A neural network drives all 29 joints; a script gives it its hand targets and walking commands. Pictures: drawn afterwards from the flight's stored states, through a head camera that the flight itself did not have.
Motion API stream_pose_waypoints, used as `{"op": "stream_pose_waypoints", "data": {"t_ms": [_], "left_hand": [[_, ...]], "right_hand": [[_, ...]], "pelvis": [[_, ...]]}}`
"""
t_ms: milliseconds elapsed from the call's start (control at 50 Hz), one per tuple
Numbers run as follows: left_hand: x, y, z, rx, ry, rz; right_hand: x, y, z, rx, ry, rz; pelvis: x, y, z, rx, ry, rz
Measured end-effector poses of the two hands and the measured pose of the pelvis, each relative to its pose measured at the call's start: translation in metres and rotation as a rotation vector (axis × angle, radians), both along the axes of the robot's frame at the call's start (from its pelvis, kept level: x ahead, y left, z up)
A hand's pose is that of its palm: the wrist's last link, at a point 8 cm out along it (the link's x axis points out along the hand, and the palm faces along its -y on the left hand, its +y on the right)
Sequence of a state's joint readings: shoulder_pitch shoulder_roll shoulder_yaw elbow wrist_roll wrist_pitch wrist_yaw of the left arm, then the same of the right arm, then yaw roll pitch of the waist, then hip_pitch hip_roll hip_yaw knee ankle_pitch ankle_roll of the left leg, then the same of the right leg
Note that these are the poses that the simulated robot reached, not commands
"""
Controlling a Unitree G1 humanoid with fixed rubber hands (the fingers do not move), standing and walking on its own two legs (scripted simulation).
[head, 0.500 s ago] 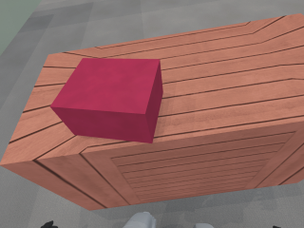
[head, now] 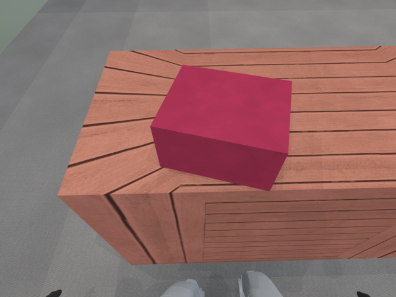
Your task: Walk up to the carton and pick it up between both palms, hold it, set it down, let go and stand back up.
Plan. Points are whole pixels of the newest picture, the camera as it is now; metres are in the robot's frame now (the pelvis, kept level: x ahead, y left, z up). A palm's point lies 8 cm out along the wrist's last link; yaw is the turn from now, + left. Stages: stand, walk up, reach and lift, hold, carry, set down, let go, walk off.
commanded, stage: walk up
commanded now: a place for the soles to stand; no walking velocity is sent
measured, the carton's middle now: (224, 125) +0.48 -0.04 +0.05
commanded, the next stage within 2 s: none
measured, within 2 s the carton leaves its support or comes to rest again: neither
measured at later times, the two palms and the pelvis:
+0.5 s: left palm out of the picture +0.10 +0.24 -0.07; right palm out of the picture +0.08 -0.39 -0.10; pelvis +0.01 -0.08 +0.01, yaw -1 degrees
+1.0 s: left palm out of the picture +0.12 +0.25 -0.08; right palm out of the picture +0.11 -0.37 -0.08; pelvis +0.02 -0.06 +0.01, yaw -1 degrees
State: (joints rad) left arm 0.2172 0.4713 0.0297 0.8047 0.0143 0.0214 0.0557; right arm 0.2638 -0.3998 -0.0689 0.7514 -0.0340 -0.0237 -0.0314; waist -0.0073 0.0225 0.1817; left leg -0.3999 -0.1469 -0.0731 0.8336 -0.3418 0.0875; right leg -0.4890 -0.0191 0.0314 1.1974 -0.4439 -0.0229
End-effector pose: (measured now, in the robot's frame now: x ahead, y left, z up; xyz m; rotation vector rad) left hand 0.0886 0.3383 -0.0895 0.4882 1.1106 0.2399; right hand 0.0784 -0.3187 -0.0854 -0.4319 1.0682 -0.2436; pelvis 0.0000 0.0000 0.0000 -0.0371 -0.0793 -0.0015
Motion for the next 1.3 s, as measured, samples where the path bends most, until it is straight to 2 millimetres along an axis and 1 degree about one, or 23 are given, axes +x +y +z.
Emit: {"op": "stream_pose_waypoints", "data": {"t_ms": [100, 200, 280, 360, 400, 440, 520, 600, 700, 800, 920, 1120, 1300], "left_hand": [[-0.002, 0.000, 0.000, -0.006, 0.009, -0.003], [-0.002, -0.013, -0.002, -0.014, 0.019, -0.005], [0.000, -0.030, 0.000, -0.009, 0.024, -0.007], [0.001, -0.051, 0.005, 0.010, 0.022, -0.007], [0.003, -0.066, 0.007, 0.007, 0.020, -0.012], [0.007, -0.083, 0.010, -0.009, -0.005, -0.017], [0.013, -0.107, 0.019, -0.034, -0.050, -0.010], [0.015, -0.117, 0.021, -0.047, -0.053, -0.007], [0.019, -0.117, 0.019, -0.058, -0.045, -0.007], [0.024, -0.107, 0.013, -0.076, -0.045, -0.010], [0.032, -0.096, 0.014, -0.077, -0.068, -0.018], [0.032, -0.079, 0.012, -0.081, -0.080, -0.025], [0.032, -0.080, 0.012, -0.082, -0.074, -0.027]], "right_hand": [[0.000, -0.002, 0.003, -0.010, -0.007, 0.002], [-0.001, -0.015, 0.004, -0.013, -0.004, 0.000], [-0.001, -0.029, -0.001, 0.000, -0.001, -0.003], [-0.001, -0.047, -0.012, 0.027, -0.002, -0.006], [-0.001, -0.056, -0.016, 0.046, -0.010, -0.021], [-0.001, -0.064, -0.015, 0.061, -0.017, -0.031], [0.007, -0.072, -0.014, 0.087, -0.033, -0.025], [0.012, -0.075, -0.015, 0.107, -0.036, -0.015], [0.017, -0.073, -0.014, 0.104, -0.037, -0.011], [0.024, -0.063, -0.009, 0.084, -0.056, -0.006], [0.032, -0.059, -0.001, 0.062, -0.093, -0.005], [0.032, -0.049, 0.004, 0.046, -0.110, -0.004], [0.031, -0.050, 0.004, 0.046, -0.103, -0.008]], "pelvis": [[-0.001, -0.001, 0.001, 0.003, 0.003, 0.001], [-0.001, -0.012, 0.001, 0.020, 0.007, 0.000], [0.000, -0.027, 0.001, 0.039, 0.011, -0.003], [0.001, -0.048, -0.002, 0.065, 0.009, -0.006], [0.001, -0.058, -0.001, 0.063, 0.004, -0.019], [0.002, -0.067, 0.002, 0.070, 0.000, -0.024], [0.006, -0.078, 0.008, 0.091, 0.002, -0.016], [0.009, -0.083, 0.010, 0.102, 0.012, -0.013], [0.013, -0.081, 0.011, 0.098, 0.020, -0.013], [0.018, -0.070, 0.009, 0.084, 0.020, -0.013], [0.022, -0.063, 0.009, 0.076, 0.019, -0.013], [0.020, -0.051, 0.007, 0.060, 0.006, -0.013], [0.020, -0.053, 0.007, 0.061, 0.006, -0.013]]}}
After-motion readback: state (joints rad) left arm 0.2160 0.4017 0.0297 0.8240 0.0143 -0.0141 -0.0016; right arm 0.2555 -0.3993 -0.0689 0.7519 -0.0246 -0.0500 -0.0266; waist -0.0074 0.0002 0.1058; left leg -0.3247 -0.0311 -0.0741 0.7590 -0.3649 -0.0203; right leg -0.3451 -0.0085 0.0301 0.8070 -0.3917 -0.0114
